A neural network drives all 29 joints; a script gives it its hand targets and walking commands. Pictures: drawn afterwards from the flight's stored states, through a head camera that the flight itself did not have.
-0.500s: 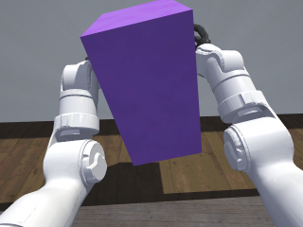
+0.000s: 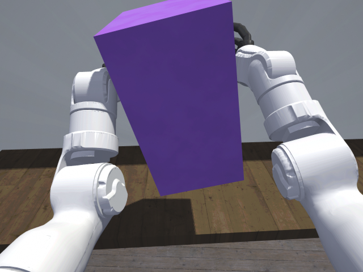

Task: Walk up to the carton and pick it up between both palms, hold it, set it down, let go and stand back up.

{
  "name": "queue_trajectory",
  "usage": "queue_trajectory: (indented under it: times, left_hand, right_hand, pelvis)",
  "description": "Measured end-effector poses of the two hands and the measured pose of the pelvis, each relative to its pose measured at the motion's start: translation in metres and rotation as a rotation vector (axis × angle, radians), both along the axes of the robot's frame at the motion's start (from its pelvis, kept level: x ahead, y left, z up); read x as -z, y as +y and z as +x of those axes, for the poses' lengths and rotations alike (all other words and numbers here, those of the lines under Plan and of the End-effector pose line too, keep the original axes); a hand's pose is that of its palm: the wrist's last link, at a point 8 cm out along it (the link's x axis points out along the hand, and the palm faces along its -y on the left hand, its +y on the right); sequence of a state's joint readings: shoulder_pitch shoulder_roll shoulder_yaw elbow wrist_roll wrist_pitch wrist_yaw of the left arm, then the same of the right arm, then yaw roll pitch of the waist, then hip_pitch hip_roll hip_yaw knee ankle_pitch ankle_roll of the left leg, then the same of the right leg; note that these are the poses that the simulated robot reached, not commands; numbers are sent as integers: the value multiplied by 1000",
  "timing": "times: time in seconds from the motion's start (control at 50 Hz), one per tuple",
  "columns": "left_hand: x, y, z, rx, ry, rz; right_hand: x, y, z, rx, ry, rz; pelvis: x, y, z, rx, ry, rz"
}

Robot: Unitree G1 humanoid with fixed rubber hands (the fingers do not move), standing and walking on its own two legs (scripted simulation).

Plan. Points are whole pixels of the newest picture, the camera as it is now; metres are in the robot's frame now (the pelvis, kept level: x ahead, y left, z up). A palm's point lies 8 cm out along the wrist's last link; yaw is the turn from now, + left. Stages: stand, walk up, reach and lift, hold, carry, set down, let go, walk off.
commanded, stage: hold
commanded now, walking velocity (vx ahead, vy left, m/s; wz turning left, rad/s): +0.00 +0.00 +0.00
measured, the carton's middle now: (181, 93) +0.35 -0.01 +0.31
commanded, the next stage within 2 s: none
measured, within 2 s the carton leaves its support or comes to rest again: neither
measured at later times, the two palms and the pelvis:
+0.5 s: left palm (108, 77) +0.37 +0.13 +0.34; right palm (241, 55) +0.36 -0.13 +0.38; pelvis +0.00 +0.00 +0.00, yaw +0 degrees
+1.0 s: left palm (109, 75) +0.37 +0.13 +0.34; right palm (242, 55) +0.36 -0.13 +0.38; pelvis +0.01 +0.00 +0.00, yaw +0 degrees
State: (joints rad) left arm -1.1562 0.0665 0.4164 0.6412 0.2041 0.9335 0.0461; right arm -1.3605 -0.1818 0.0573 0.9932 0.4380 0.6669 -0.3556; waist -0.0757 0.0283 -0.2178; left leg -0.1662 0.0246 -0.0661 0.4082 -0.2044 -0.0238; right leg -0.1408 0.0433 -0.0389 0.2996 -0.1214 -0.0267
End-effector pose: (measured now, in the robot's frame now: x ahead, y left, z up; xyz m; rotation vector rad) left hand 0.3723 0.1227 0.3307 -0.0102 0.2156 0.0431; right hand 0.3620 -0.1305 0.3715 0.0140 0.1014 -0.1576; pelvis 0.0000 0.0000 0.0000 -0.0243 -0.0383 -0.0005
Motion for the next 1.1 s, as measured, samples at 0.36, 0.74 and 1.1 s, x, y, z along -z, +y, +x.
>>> queue_trajectory:
  times: [0.36,0.74,1.1]
  left_hand:
    - [-11,3,-2,-4,12,-4]
    - [-4,5,1,-6,13,9]
    - [-12,3,0,-12,15,7]
  right_hand:
    - [-9,3,-1,-3,16,-2]
    - [-1,5,2,-7,25,-4]
    - [-5,2,2,-6,32,12]
  pelvis:
    - [0,1,2,-2,5,-1]
    - [0,3,5,-6,5,-5]
    - [0,1,6,-8,4,-4]
